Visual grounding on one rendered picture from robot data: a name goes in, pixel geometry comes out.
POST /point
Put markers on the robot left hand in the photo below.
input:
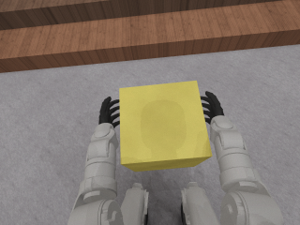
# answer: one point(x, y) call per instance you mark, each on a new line
point(105, 112)

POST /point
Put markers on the left robot forearm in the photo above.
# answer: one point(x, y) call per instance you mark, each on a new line
point(100, 165)

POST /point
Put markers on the carton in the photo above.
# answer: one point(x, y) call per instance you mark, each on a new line
point(162, 126)

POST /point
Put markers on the robot right hand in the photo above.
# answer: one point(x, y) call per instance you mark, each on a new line
point(214, 107)

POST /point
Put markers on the right robot forearm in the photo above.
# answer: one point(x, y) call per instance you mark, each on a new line
point(234, 161)

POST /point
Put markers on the robot left thigh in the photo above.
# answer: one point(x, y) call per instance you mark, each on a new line
point(135, 206)

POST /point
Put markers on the robot thigh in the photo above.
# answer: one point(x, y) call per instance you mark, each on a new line
point(197, 206)
point(135, 206)

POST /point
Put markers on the robot right thigh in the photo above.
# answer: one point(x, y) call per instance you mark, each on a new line
point(197, 206)

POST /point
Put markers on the robot left upper arm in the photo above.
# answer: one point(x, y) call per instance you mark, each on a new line
point(102, 212)

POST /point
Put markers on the robot right upper arm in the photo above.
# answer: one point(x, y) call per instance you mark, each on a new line
point(247, 208)

